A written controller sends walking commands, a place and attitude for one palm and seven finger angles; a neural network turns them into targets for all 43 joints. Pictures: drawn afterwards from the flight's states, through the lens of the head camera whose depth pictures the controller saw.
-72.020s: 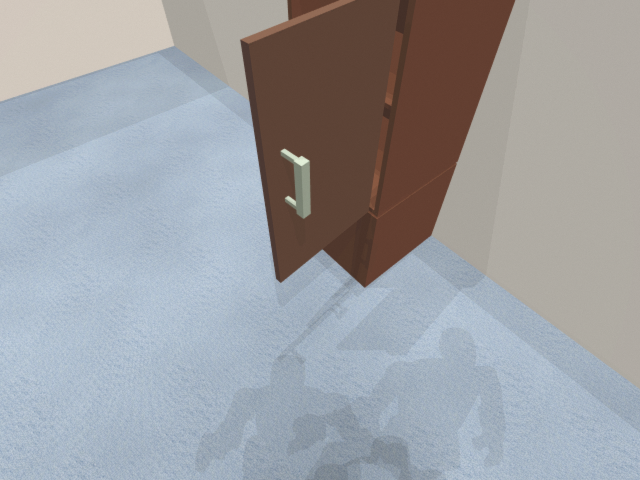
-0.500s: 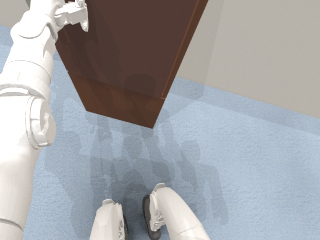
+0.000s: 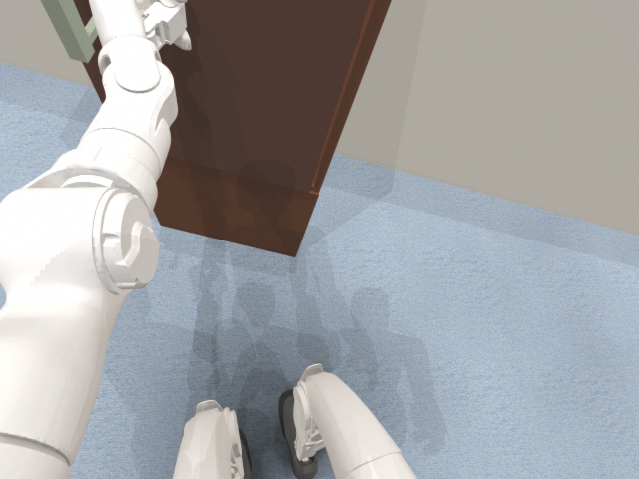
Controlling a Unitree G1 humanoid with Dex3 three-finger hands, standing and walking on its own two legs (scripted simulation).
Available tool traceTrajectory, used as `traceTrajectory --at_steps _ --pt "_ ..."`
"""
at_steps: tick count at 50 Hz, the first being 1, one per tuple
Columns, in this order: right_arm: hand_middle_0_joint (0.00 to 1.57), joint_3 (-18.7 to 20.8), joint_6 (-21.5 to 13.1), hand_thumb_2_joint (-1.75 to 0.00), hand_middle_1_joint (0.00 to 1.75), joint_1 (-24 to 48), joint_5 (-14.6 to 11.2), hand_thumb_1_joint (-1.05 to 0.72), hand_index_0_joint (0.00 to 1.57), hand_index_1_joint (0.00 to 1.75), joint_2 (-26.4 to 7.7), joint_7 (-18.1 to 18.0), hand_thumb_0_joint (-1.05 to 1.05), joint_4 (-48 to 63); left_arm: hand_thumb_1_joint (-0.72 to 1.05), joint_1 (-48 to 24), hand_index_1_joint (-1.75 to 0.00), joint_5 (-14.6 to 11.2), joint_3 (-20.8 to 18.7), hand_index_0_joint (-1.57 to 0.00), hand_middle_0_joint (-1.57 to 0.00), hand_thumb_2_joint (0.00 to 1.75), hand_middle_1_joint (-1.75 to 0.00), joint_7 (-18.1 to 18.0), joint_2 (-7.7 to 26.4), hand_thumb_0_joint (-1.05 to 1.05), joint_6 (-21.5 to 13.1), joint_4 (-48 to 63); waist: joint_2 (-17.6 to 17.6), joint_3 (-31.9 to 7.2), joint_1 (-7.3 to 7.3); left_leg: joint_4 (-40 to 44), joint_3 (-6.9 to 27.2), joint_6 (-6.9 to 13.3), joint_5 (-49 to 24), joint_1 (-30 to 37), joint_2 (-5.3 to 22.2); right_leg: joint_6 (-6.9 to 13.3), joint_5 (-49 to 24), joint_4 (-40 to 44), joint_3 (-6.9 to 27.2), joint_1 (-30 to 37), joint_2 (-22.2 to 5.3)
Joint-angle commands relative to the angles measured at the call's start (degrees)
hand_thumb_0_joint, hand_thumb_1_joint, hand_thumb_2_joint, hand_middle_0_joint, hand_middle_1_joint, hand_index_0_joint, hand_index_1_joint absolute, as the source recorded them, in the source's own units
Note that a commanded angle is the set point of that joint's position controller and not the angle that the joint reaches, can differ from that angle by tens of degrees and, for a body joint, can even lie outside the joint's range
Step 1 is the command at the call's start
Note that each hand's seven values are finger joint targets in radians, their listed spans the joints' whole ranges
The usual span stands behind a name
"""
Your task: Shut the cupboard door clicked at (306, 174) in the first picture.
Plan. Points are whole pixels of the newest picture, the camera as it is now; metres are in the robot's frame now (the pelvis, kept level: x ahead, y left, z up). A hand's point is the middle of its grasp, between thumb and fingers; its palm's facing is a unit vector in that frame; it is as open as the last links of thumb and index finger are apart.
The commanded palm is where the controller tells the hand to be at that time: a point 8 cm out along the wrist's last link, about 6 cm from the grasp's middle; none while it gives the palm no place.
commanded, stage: pull the fist back off the door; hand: left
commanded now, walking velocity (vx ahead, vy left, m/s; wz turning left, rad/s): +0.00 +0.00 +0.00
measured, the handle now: out of the picture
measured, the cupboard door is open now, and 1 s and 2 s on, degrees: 0 0 0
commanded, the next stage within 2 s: draw the hand back to the body in 0.52 s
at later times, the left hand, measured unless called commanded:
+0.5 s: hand (194, 57) +0.56 +0.02 +0.11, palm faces +0.08 -1.00 -0.01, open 3.1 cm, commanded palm +0.52 +0.06 +0.11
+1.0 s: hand (118, 96) +0.47 +0.08 +0.16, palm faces +0.11 -0.99 -0.03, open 3.1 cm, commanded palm +0.42 +0.13 +0.17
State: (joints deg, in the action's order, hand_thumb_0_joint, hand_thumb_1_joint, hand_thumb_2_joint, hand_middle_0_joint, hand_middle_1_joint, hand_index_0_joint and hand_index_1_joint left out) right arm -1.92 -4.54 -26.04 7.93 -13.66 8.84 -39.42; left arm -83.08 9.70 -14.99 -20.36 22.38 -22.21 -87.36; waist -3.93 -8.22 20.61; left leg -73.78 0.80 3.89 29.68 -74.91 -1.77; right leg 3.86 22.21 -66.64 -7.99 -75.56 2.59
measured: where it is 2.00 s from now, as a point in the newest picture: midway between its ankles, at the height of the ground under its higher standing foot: (270, 470)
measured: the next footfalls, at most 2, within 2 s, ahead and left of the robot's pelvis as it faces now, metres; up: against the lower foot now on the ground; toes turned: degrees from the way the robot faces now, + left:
none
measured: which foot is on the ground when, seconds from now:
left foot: down 0.00-1.00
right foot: down 0.00-1.00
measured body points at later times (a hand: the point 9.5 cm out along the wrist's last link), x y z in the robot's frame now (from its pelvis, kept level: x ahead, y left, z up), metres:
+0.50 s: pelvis +0.05 -0.01 +0.04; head +0.18 -0.01 +0.47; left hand +0.55 +0.07 +0.11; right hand +0.02 -0.26 -0.07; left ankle +0.03 +0.07 -0.61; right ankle +0.08 -0.09 -0.61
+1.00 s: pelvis +0.05 -0.03 +0.08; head +0.12 -0.05 +0.53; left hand +0.45 +0.13 +0.17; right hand +0.11 -0.27 -0.05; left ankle +0.03 +0.07 -0.61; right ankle +0.07 -0.09 -0.61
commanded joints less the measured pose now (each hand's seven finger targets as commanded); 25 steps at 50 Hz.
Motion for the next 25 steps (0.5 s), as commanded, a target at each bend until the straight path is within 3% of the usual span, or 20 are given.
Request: traceTrajectory --at_steps 1,3,4,6,9,12,14,15,16,17,20,23,25 --pt "0.20 4.1 0.4 -0.90 0.30 -14.7 -1.4 -0.90 0.20 0.30 -13.2 -0.8 0.00 1.0 0.90 -31.6 -1.50 -2.2 0.6 -1.30 -1.30 0.90 -1.50 3.1 4.0 0.00 -3.2 13.6 -9.0 -30.5 2.34 12.7 8.9 -2.3 -6.3 25.8 2.6 -2.6 -2.5 10.1 7.3 16.5 -0.5" --pt "0.20 3.9 0.5 -0.90 0.30 -14.7 -1.6 -0.90 0.20 0.30 -13.1 -1.0 0.00 1.5 0.90 -27.9 -1.50 -3.5 -1.0 -1.30 -1.30 0.90 -1.50 3.4 5.0 0.00 -3.2 13.9 -6.2 -28.9 1.20 13.4 7.6 -2.0 -6.3 23.2 2.4 -2.7 -2.3 11.1 7.8 20.0 -0.5" --pt "0.20 3.9 0.4 -0.90 0.30 -14.9 -1.5 -0.90 0.20 0.30 -13.0 -1.0 0.00 1.7 0.90 -27.0 -1.50 -3.9 -0.7 -1.30 -1.30 0.90 -1.50 3.7 4.3 0.00 -4.0 15.4 -7.5 -29.7 0.62 13.7 7.7 -2.1 -7.2 24.9 2.5 -2.6 -3.0 10.9 7.4 19.6 -0.4" --pt "0.20 4.2 0.5 -0.90 0.30 -14.8 -1.7 -0.90 0.20 0.30 -12.9 -0.9 0.00 2.0 0.90 -22.9 -1.50 -4.4 -1.5 -1.30 -1.30 0.90 -1.50 3.9 4.6 0.00 -5.2 17.0 -5.9 -30.6 -0.94 13.7 7.0 -2.3 -9.4 25.6 2.5 -2.6 -4.2 11.0 7.6 21.6 -0.3" --pt "0.20 4.8 0.9 -0.90 0.30 -15.0 -2.0 -0.90 0.20 0.30 -12.3 -0.8 0.00 2.6 0.90 -17.2 -1.50 -5.1 -0.9 -1.30 -1.30 0.90 -1.50 4.0 2.0 0.00 -6.9 20.6 -4.9 -32.1 -2.86 14.3 5.6 -2.4 -13.8 27.6 2.3 -2.4 -8.3 11.5 7.5 25.4 -0.1" --pt "0.20 5.4 1.7 -0.90 0.30 -14.6 -2.3 -0.90 0.20 0.30 -11.8 -0.7 0.00 2.6 0.90 -13.2 -1.50 -5.6 0.7 -1.30 -1.30 0.90 -1.50 3.8 -1.4 0.00 -7.4 23.0 -4.0 -30.9 -3.70 15.1 4.7 -2.8 -16.5 29.6 2.2 -2.5 -11.0 12.3 7.3 27.3 0.0" --pt "0.20 5.6 2.2 -0.90 0.30 -14.5 -2.4 -0.90 0.20 0.30 -11.6 -1.0 0.00 3.1 0.90 -10.3 -1.50 -6.5 -1.3 -1.30 -1.30 0.90 -1.50 3.4 -0.1 0.00 -8.2 26.5 -2.9 -32.5 -5.42 15.8 3.9 -2.7 -18.8 30.3 1.9 -2.4 -14.3 12.4 7.6 31.2 0.1" --pt "0.20 5.8 2.5 -0.90 0.30 -13.8 -2.5 -0.90 0.20 0.30 -11.1 -0.9 0.00 3.5 0.90 -9.1 -1.50 -6.6 0.5 -1.30 -1.30 0.90 -1.50 3.4 -2.5 0.00 -8.9 28.7 -4.0 -33.1 -5.75 16.0 3.4 -2.9 -20.8 31.6 1.7 -2.4 -16.5 12.4 7.6 32.2 0.0" --pt "0.20 6.1 2.6 -0.90 0.30 -13.5 -2.5 -0.90 0.20 0.30 -10.8 -0.9 0.00 3.6 0.90 -8.1 -1.50 -6.7 1.7 -1.30 -1.30 0.90 -1.50 3.2 -4.4 0.00 -9.6 30.6 -3.1 -33.2 -5.88 16.0 3.4 -3.0 -22.8 33.2 1.8 -2.4 -18.4 12.5 7.4 32.7 0.1" --pt "0.20 6.3 2.8 -0.90 0.30 -13.2 -2.5 -0.90 0.20 0.30 -10.6 -0.8 0.00 3.8 0.90 -5.0 -1.50 -6.8 1.2 -1.30 -1.30 0.90 -1.50 3.0 -4.6 0.00 -10.1 31.7 -2.7 -33.4 -6.92 16.0 2.7 -3.0 -23.9 33.2 1.6 -2.4 -20.0 12.6 7.6 34.5 0.1" --pt "0.20 6.6 3.6 -0.90 0.30 -11.8 -2.8 -0.90 0.20 0.30 -10.0 -0.9 0.00 3.9 0.90 -0.2 -1.50 -6.5 4.2 -1.30 -1.30 0.90 -1.50 2.6 -8.4 0.00 -11.0 33.1 -1.0 -30.5 -6.86 16.5 2.2 -3.0 -25.3 33.6 1.5 -2.6 -22.5 12.8 7.6 35.1 0.0" --pt "0.20 6.8 4.3 -0.90 0.30 -10.4 -3.1 -0.90 0.20 0.30 -9.6 -1.2 0.00 4.3 0.90 2.6 -1.50 -6.4 5.5 -1.30 -1.30 0.90 -1.50 2.2 -9.9 0.00 -11.3 34.3 1.5 -28.6 -7.31 17.1 1.3 -2.7 -24.1 32.4 1.0 -2.7 -23.6 13.5 8.1 37.6 -0.2" --pt "0.20 6.9 4.5 -0.90 0.30 -9.5 -3.0 -0.90 0.20 0.30 -9.1 -1.6 0.00 4.1 0.90 0.8 -1.50 -6.4 6.7 -1.30 -1.30 0.90 -1.50 1.7 -11.3 0.00 -12.2 35.6 0.3 -28.8 -6.89 16.7 1.1 -2.7 -25.0 33.6 0.9 -2.9 -24.9 13.2 8.4 37.3 -0.4"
